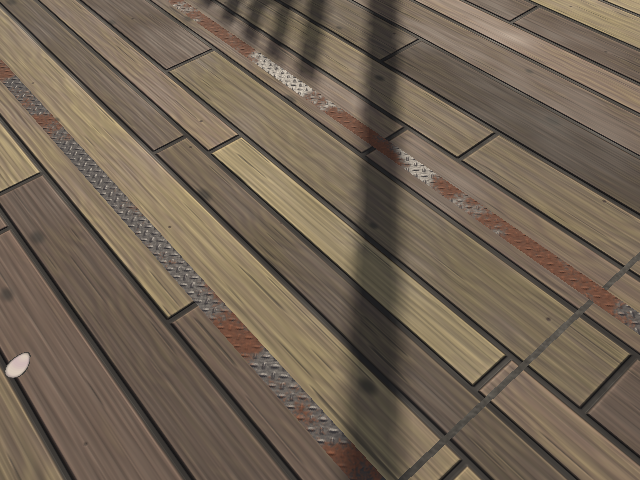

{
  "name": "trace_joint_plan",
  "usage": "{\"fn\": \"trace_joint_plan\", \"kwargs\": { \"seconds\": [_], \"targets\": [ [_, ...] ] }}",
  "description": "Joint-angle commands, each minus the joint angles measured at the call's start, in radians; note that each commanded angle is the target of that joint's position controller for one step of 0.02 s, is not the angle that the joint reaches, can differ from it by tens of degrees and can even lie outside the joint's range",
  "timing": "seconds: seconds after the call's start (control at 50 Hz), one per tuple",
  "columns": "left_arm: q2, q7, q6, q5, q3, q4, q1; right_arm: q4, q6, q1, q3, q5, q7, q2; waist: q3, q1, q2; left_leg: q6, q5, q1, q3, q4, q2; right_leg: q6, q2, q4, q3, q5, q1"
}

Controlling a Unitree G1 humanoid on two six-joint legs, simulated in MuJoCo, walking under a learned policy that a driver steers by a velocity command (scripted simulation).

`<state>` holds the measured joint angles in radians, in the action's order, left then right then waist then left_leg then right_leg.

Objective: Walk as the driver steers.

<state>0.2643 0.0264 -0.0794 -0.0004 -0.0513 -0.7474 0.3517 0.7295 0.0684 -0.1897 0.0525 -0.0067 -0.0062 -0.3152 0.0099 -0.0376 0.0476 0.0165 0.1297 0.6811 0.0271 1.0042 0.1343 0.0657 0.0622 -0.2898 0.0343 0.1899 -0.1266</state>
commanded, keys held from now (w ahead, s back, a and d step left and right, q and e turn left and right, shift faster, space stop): w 0.28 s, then no key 0.72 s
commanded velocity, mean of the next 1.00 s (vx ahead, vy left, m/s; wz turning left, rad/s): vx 0.25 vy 0.00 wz -0.01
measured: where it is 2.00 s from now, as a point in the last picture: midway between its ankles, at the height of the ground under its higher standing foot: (339, 415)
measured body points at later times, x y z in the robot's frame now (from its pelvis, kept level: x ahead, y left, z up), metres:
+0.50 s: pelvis +0.27 +0.06 +0.00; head +0.31 +0.08 +0.44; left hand +0.40 +0.34 -0.12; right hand +0.37 -0.21 -0.11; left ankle +0.31 +0.14 -0.75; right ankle +0.32 -0.10 -0.68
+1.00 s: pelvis +0.38 +0.02 -0.01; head +0.39 +0.02 +0.44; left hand +0.53 +0.28 -0.13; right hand +0.46 -0.24 -0.15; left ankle +0.31 +0.14 -0.75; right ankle +0.42 -0.09 -0.75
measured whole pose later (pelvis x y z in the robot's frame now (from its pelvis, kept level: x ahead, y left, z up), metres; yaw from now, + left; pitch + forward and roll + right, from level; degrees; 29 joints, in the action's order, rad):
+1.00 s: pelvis +0.38 +0.02 -0.01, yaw +1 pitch +0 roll +0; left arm 0.23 -0.01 -0.01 0.01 -0.04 -0.82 0.12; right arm 0.92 -0.01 -0.20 0.01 0.01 0.02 -0.26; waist 0.03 0.02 0.00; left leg 0.00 0.38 0.12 -0.03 0.50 0.01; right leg 0.02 0.01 -0.54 0.00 0.21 -0.32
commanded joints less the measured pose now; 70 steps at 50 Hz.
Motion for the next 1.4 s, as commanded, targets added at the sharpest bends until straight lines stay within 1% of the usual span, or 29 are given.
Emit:
{"fn": "trace_joint_plan", "kwargs": {
  "seconds": [0.02, 0.1, 0.18, 0.22, 0.26, 0.28, 0.3, 0.32, 0.34, 0.36, 0.38, 0.44, 0.5, 0.6, 0.66, 0.68, 0.7, 0.72, 0.74, 0.76, 0.78, 0.84, 0.94, 1.16, 1.22, 1.26, 1.32, 1.34, 1.4],
  "targets": [
    [0.148, -0.013, -0.020, -0.004, -0.035, 0.055, -0.058, -0.063, 0.012, 0.039, 0.001, 0.004, -0.006, -0.030, 0.049, 0.023, -0.101, 0.011, -0.171, 0.014, 0.009, -0.184, 0.005, 0.156, -0.236, 0.166, -0.136, -0.231, -0.037],
    [0.186, -0.022, -0.009, -0.018, -0.044, 0.011, 0.023, -0.104, 0.028, 0.184, -0.010, -0.009, -0.030, -0.017, 0.080, -0.034, -0.092, -0.008, -0.275, -0.032, -0.020, -0.387, -0.040, 0.142, -0.258, 0.165, -0.116, -0.179, 0.018],
    [0.200, -0.028, 0.013, -0.024, -0.051, -0.027, 0.058, -0.137, 0.033, 0.230, -0.003, -0.008, -0.052, -0.043, 0.080, -0.026, -0.097, -0.056, -0.167, -0.017, -0.010, -0.478, -0.062, 0.117, -0.317, 0.085, -0.132, -0.272, 0.175],
    [0.217, -0.033, 0.024, -0.022, -0.056, -0.033, 0.045, -0.128, 0.033, 0.166, 0.009, -0.005, -0.051, -0.071, 0.027, 0.017, -0.126, -0.086, -0.077, -0.131, -0.046, -0.489, -0.105, 0.094, -0.312, -0.012, -0.124, -0.511, 0.219],
    [0.191, -0.040, 0.035, -0.009, -0.041, -0.027, 0.033, -0.061, 0.028, -0.104, 0.048, -0.001, -0.033, -0.148, -0.167, 0.152, -0.113, -0.149, -0.107, -0.549, -0.058, -0.475, -0.114, 0.041, -0.227, -0.367, -0.056, -0.662, 0.100],
    [0.091, -0.036, 0.022, 0.004, -0.009, 0.006, 0.141, -0.048, 0.026, -0.230, 0.069, 0.024, -0.023, -0.251, -0.353, 0.135, 0.076, -0.285, -0.053, -0.974, 0.332, -0.454, 0.152, -0.023, -0.109, -0.769, -0.022, -0.277, -0.265],
    [0.063, -0.030, 0.003, -0.004, 0.005, -0.015, 0.171, -0.033, 0.023, -0.252, 0.059, 0.011, -0.029, -0.215, -0.465, 0.128, 0.243, -0.386, -0.001, -1.101, 0.722, -0.639, 0.276, -0.064, 0.027, -1.004, -0.123, 0.374, -0.472],
    [0.171, -0.024, -0.010, -0.029, -0.023, -0.002, 0.083, -0.047, 0.021, -0.191, 0.037, 0.004, -0.027, -0.152, -0.336, 0.144, 0.140, -0.339, -0.045, -1.008, 0.619, -0.660, 0.250, -0.061, -0.032, -1.086, -0.187, 0.375, -0.564],
    [0.178, -0.024, -0.015, -0.040, -0.023, 0.020, 0.001, -0.056, 0.017, -0.121, 0.028, 0.010, -0.022, -0.125, -0.213, 0.123, 0.072, -0.308, -0.225, -0.862, 0.443, -0.650, 0.217, -0.061, -0.078, -1.067, -0.150, 0.318, -0.570],
    [0.165, -0.029, -0.012, -0.024, -0.020, 0.027, -0.040, -0.054, 0.019, -0.063, 0.019, 0.013, -0.024, -0.097, -0.128, 0.086, -0.010, -0.287, -0.423, -0.713, 0.317, -0.654, 0.171, -0.068, -0.119, -0.997, -0.120, 0.267, -0.540],
    [0.162, -0.035, 0.000, -0.009, -0.027, 0.024, -0.044, -0.056, 0.023, -0.028, 0.011, 0.016, -0.027, -0.068, -0.099, 0.053, -0.013, -0.269, -0.518, -0.617, 0.234, -0.670, 0.134, -0.073, -0.150, -0.927, -0.116, 0.238, -0.484],
    [0.095, -0.043, 0.040, -0.003, -0.014, 0.000, 0.023, -0.033, 0.037, 0.013, 0.008, 0.024, -0.028, -0.063, -0.097, -0.006, 0.021, -0.278, -0.679, -0.467, 0.118, -0.731, 0.097, -0.105, -0.153, -0.801, -0.098, 0.165, -0.339],
    [0.066, -0.050, 0.050, 0.009, -0.002, 0.015, -0.029, -0.008, 0.030, 0.047, 0.013, 0.021, -0.013, -0.086, -0.095, -0.011, 0.037, -0.261, -0.698, -0.434, 0.020, -0.745, 0.059, -0.118, -0.153, -0.584, -0.084, 0.025, -0.295],
    [0.085, -0.040, 0.049, 0.003, -0.007, 0.033, -0.154, 0.048, -0.003, -0.007, 0.012, 0.018, -0.002, -0.103, -0.094, 0.049, 0.032, -0.236, -0.513, -0.494, 0.016, -0.732, 0.059, -0.110, -0.129, -0.367, -0.078, -0.133, -0.244],
    [0.098, -0.038, 0.050, 0.011, -0.016, 0.040, -0.174, 0.069, -0.019, 0.013, 0.008, 0.006, -0.002, -0.097, -0.072, 0.034, 0.031, -0.214, -0.355, -0.500, 0.051, -0.670, 0.067, -0.077, -0.112, -0.240, -0.069, -0.115, -0.188],
    [0.102, -0.038, 0.048, 0.018, -0.020, 0.033, -0.156, 0.076, -0.021, 0.014, 0.001, -0.002, -0.001, -0.079, -0.071, 0.018, 0.018, -0.180, -0.270, -0.486, 0.051, -0.629, 0.039, -0.058, -0.105, -0.148, -0.065, -0.197, -0.122],
    [0.141, -0.045, 0.045, 0.025, -0.028, 0.034, -0.152, 0.086, -0.017, -0.029, -0.009, 0.009, 0.000, -0.047, -0.085, 0.032, -0.037, -0.127, -0.169, -0.460, 0.036, -0.578, -0.012, -0.035, -0.162, -0.113, -0.127, -0.438, -0.036],
    [0.197, -0.054, 0.050, 0.025, -0.038, 0.047, -0.167, 0.097, -0.009, -0.120, -0.015, 0.035, -0.004, -0.031, -0.127, 0.098, -0.142, -0.079, 0.028, -0.394, 0.001, -0.526, -0.084, 0.018, -0.253, -0.171, -0.204, -0.641, 0.077],
    [0.142, -0.056, 0.062, 0.020, -0.026, 0.042, -0.191, 0.114, -0.011, -0.163, -0.025, 0.034, 0.001, 0.003, -0.161, 0.115, -0.223, -0.039, 0.192, -0.369, -0.031, -0.528, -0.115, 0.088, -0.286, -0.174, -0.249, -0.552, 0.089],
    [0.086, -0.048, 0.069, 0.009, -0.014, 0.045, -0.220, 0.109, -0.023, -0.111, -0.027, 0.031, 0.006, -0.015, -0.140, 0.091, -0.197, -0.024, 0.181, -0.405, -0.027, -0.558, -0.108, 0.083, -0.253, -0.162, -0.243, -0.398, 0.031],
    [0.072, -0.040, 0.073, 0.007, -0.011, 0.047, -0.242, 0.109, -0.038, -0.073, -0.021, 0.025, 0.011, -0.042, -0.108, 0.078, -0.159, -0.024, 0.157, -0.411, -0.032, -0.568, -0.108, 0.052, -0.209, -0.161, -0.207, -0.307, -0.011],
    [0.101, -0.029, 0.061, 0.008, -0.019, 0.029, -0.234, 0.113, -0.069, -0.049, -0.015, 0.023, 0.019, -0.065, -0.080, 0.065, -0.121, -0.033, 0.079, -0.433, -0.020, -0.573, -0.095, 0.012, -0.164, -0.188, -0.161, -0.322, -0.037],
    [0.092, -0.035, 0.055, 0.006, -0.019, -0.013, -0.231, 0.147, -0.071, -0.046, -0.014, 0.014, 0.027, -0.059, -0.105, 0.056, -0.081, -0.026, -0.037, -0.472, -0.015, -0.559, -0.083, 0.020, -0.152, -0.227, -0.141, -0.461, 0.008],
    [0.082, -0.048, 0.076, 0.003, -0.023, -0.111, -0.275, 0.230, -0.080, -0.054, -0.012, 0.014, 0.040, -0.045, -0.036, 0.058, -0.050, -0.022, 0.054, -0.466, -0.024, -0.598, -0.084, 0.007, -0.122, -0.192, -0.116, -0.281, -0.013],
    [0.093, -0.054, 0.086, -0.008, -0.031, -0.147, -0.252, 0.249, -0.078, -0.073, -0.006, 0.003, 0.044, -0.056, 0.014, 0.052, -0.025, -0.066, 0.417, -0.403, -0.014, -0.623, -0.087, 0.007, -0.070, -0.194, -0.078, 0.249, -0.070],
    [0.093, -0.054, 0.072, -0.010, -0.032, -0.145, -0.277, 0.243, -0.062, -0.094, -0.003, -0.004, 0.048, -0.067, 0.101, 0.066, -0.010, -0.114, 0.576, -0.381, 0.058, -0.662, -0.041, 0.008, -0.056, -0.210, -0.075, 0.411, -0.194],
    [0.048, -0.031, 0.021, -0.024, -0.025, -0.127, -0.341, 0.267, -0.022, -0.158, 0.022, -0.018, 0.047, -0.143, 0.183, 0.083, 0.120, -0.224, 0.604, -0.495, 0.321, -0.809, 0.165, -0.014, -0.039, -0.403, 0.018, 0.194, -0.378],
    [0.049, -0.022, 0.007, -0.023, -0.025, -0.126, -0.343, 0.267, -0.011, -0.147, 0.024, -0.018, 0.046, -0.137, 0.198, 0.075, 0.123, -0.241, 0.506, -0.507, 0.353, -0.807, 0.205, -0.005, -0.069, -0.425, -0.001, 0.177, -0.398],
    [0.060, -0.007, -0.009, -0.035, -0.039, -0.195, -0.178, 0.245, -0.003, -0.078, 0.019, -0.023, 0.029, -0.106, 0.134, -0.018, 0.079, -0.171, 0.227, -0.440, 0.185, -0.680, 0.112, 0.023, -0.043, -0.224, 0.031, 0.148, -0.112]
  ]
}}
